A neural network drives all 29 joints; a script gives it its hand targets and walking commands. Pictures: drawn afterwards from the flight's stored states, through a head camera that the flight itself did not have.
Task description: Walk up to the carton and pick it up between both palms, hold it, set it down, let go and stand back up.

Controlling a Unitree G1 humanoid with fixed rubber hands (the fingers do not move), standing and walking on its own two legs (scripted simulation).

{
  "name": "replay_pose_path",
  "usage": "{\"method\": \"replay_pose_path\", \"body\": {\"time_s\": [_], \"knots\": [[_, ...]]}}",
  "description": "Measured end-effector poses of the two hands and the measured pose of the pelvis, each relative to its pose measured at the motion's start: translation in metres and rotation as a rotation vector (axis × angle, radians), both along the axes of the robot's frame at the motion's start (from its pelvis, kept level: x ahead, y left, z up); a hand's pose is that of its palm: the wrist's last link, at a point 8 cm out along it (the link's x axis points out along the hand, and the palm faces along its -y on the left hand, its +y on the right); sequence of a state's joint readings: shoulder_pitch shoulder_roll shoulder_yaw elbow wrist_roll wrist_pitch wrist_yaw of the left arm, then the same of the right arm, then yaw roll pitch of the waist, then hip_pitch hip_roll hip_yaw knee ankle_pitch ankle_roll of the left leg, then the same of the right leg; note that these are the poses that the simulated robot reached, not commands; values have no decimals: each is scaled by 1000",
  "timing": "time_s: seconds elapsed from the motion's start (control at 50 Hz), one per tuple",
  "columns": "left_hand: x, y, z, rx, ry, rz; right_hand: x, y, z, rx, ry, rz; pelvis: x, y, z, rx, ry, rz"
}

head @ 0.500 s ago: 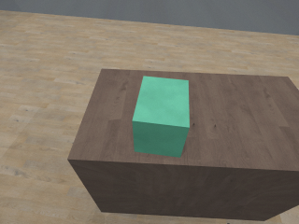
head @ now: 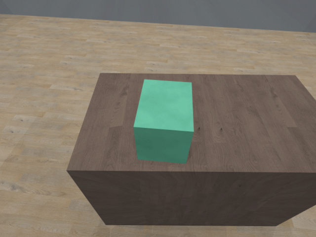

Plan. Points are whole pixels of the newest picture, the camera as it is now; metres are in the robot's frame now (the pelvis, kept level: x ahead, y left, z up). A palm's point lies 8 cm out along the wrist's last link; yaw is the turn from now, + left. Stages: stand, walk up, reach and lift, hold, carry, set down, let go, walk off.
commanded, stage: walk up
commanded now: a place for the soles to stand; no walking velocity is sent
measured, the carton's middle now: (164, 120) +0.48 -0.03 -0.01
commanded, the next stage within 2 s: reach and lift in 0.02 s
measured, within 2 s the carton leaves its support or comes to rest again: neither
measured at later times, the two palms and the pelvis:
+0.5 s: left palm out of the picture +0.12 +0.19 -0.09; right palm out of the picture +0.10 -0.26 -0.09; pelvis -0.03 -0.05 +0.00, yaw -5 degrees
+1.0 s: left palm (69, 236) +0.16 +0.21 -0.05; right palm out of the picture +0.14 -0.22 -0.06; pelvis -0.02 -0.04 +0.01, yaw -4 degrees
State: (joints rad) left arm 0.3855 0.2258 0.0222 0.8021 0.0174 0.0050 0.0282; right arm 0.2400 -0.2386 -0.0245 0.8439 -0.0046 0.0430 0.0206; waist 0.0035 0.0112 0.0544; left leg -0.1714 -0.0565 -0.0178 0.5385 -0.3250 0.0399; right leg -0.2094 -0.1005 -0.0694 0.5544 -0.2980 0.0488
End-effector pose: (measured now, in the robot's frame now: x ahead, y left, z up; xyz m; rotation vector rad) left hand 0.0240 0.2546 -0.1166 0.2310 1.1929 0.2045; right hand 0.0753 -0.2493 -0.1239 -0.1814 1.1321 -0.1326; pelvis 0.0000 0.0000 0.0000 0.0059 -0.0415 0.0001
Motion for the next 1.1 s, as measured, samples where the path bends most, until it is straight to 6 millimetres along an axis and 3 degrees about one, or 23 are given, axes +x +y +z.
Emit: {"method": "replay_pose_path", "body": {"time_s": [0.06, 0.1, 0.18, 0.24, 0.3, 0.36, 0.44, 0.54, 0.64, 0.82, 1.1], "knots": [[2, 0, -2, -5, 18, 6, -2, -1, -3, -4, -3, -1, -2, -1, -1, -3, 14, -6], [15, 3, -8, 6, 61, 13, 6, -2, -11, -3, -19, 13, -9, -3, -8, -11, 37, -16], [73, 4, -11, 33, 15, -16, 34, 1, -22, 27, -84, 63, -28, -11, -22, -24, 48, -34], [119, -10, 7, 23, -122, -57, 53, 3, -15, 53, -187, 66, -37, -18, -24, -31, 29, -44], [142, -33, 28, -15, -212, -91, 57, 2, 1, 70, -261, 42, -38, -25, -16, -31, -2, -54], [139, -53, 39, -59, -216, -95, 47, -3, 18, 57, -289, 15, -33, -33, -5, -20, -22, -63], [117, -64, 36, -83, -165, -56, 33, -13, 32, 15, -303, -3, -29, -43, 2, -3, -38, -77], [91, -58, 26, -75, -148, 6, 28, -9, 39, 3, -308, -8, -34, -54, 2, 7, -54, -79], [85, -47, 31, -57, -218, 19, 36, 13, 44, 37, -341, -7, -40, -61, 1, 7, -55, -63], [103, -44, 50, -77, -325, -49, 51, 38, 55, 68, -423, -52, -37, -53, 3, -2, -50, -52], [148, -53, 67, -136, -469, -106, 78, 33, 78, 43, -535, -73, -9, -33, 8, -12, -31, -71]]}}
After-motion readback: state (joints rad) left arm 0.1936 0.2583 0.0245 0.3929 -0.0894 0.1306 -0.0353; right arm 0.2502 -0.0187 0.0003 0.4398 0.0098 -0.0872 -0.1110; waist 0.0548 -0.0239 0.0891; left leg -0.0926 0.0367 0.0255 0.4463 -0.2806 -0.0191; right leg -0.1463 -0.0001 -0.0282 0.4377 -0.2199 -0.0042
